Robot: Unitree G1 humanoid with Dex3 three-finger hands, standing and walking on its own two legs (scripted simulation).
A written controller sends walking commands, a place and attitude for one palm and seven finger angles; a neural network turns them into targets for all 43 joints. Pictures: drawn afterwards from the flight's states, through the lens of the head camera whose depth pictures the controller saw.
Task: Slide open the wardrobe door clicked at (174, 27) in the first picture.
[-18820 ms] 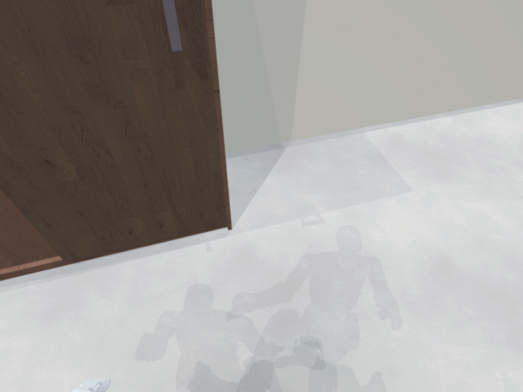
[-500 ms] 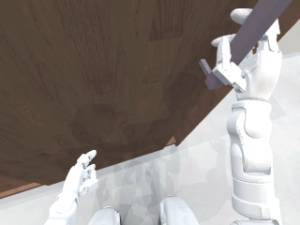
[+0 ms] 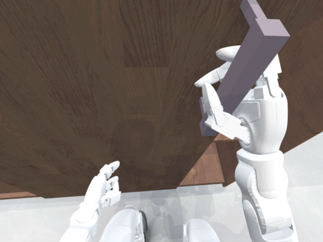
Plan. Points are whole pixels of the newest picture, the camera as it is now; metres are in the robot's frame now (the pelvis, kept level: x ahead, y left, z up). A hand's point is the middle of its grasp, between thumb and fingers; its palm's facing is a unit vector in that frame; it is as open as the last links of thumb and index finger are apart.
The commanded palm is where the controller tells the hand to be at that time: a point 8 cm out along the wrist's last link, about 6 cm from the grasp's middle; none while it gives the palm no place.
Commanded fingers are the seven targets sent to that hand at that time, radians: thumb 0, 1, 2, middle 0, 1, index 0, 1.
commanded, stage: step sideways, sliding the door along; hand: right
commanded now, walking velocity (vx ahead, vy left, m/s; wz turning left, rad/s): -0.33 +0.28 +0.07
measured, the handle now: (224, 81) +0.32 -0.07 +0.26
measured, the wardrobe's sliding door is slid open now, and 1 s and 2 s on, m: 0.30 0.41 0.60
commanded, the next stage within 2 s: none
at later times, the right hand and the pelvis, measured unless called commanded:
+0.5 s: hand (175, 111) +0.27 +0.01 +0.25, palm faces +0.04 +1.00 -0.03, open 6.5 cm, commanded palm +0.25 +0.02 +0.24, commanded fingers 0.00 -0.90 -0.90 0.45 1.40 0.45 1.40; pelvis -0.09 +0.11 +0.02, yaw +4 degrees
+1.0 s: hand (122, 108) +0.27 +0.07 +0.25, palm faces +0.23 +0.97 -0.06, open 6.4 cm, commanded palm +0.25 +0.09 +0.24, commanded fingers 0.00 -0.90 -0.90 0.45 1.40 0.45 1.40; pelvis -0.12 +0.24 +0.01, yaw -3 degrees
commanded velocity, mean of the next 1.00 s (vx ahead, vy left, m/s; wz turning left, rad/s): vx -0.03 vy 0.30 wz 0.02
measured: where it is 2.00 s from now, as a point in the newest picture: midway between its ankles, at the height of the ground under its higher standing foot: outside the picture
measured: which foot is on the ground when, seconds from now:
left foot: down 0.00-0.26, up 0.28-0.50, down 0.52-0.70, up 0.72-0.92, down 0.94-1.00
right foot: up 0.00-0.22, down 0.24-0.54, up 0.56-0.66, down 0.68-0.96, up 0.98-1.00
